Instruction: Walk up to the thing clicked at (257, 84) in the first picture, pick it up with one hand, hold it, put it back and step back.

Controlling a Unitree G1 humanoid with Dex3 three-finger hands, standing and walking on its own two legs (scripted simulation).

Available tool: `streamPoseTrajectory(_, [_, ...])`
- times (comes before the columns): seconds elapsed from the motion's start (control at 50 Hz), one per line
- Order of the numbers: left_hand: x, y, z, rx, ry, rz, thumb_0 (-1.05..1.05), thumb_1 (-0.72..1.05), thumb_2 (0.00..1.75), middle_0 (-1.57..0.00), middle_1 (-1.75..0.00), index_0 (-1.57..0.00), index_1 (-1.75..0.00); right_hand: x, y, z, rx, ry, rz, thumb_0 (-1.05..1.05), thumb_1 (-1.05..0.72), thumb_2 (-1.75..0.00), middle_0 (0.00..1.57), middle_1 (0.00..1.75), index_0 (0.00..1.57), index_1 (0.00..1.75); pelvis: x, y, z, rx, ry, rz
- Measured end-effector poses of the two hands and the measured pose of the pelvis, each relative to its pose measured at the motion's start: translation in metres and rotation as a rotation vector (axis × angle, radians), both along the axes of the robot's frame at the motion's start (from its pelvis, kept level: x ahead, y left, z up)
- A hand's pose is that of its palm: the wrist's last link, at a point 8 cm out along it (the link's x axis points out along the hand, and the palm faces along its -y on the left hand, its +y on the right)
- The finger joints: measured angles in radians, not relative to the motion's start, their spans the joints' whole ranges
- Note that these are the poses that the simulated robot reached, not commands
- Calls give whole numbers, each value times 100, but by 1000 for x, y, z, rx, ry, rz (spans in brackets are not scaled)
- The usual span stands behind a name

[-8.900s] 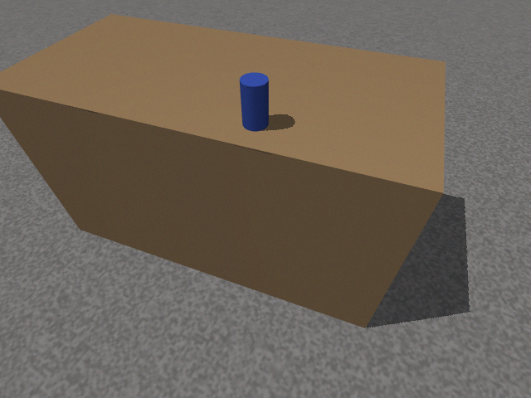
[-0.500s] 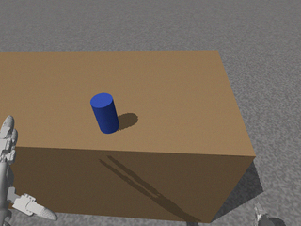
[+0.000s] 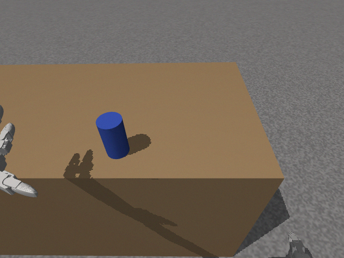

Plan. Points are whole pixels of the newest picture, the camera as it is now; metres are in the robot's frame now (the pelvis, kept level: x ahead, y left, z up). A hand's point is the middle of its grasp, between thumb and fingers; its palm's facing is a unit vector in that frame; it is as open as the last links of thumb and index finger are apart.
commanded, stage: go down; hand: left
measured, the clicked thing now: (114, 136) +0.45 +0.20 +0.04
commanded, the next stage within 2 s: none
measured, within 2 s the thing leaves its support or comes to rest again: neither
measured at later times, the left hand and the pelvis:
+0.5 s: hand (10, 147) +0.30 +0.35 +0.16, palm faces +0.18 -0.98 -0.02, open 17.6 cm; pelvis -0.01 +0.00 +0.00, yaw +1 degrees
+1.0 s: hand (9, 135) +0.33 +0.37 +0.16, palm faces +0.17 -0.98 -0.03, open 17.6 cm; pelvis -0.01 +0.01 +0.00, yaw +0 degrees
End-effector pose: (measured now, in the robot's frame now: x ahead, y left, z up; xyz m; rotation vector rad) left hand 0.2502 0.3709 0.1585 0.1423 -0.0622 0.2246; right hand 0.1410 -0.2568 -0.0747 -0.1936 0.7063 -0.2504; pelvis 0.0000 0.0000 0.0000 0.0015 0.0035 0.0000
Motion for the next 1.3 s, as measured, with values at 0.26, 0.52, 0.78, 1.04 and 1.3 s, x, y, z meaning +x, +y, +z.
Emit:
streamPoseTrajectory(0.26, [4, 10, 0, -36, -5, -1, -2, -50, 8, -4, -3, -3, -3, 7, 1, 1, -35, -5, -2, -1, 50, -6, 6, 5, 5, 5, 0, 3, -1, -8, 11, 3])
streamPoseTrajectory(0.52, [22, 28, 2, -138, 71, -46, -2, -55, 7, -4, -3, -4, -3, -1, 8, -4, -51, 0, 32, -1, 50, -6, 6, 5, 5, 5, -11, -1, -1, -9, 35, 15])
streamPoseTrajectory(0.78, [45, 39, 3, -138, 69, -52, -2, -57, 7, -4, -4, -4, -4, -14, -2, 1, -108, 8, 6, -1, 51, -6, 6, 5, 5, 5, -12, 1, -2, -13, 64, -1])
streamPoseTrajectory(1.04, [51, 49, 4, -119, 74, -49, -2, -58, 7, -4, -4, -4, -4, -5, 11, -3, -93, 12, 7, -1, 51, -6, 6, 6, 5, 5, -7, 6, -3, -18, 89, 0])
streamPoseTrajectory(1.3, [60, 56, 0, -131, 80, -41, -2, -59, 6, -5, -5, -5, -5, -3, 8, -7, -107, 39, 9, -1, 51, -6, 6, 6, 5, 5, -4, 6, -4, -21, 113, 3])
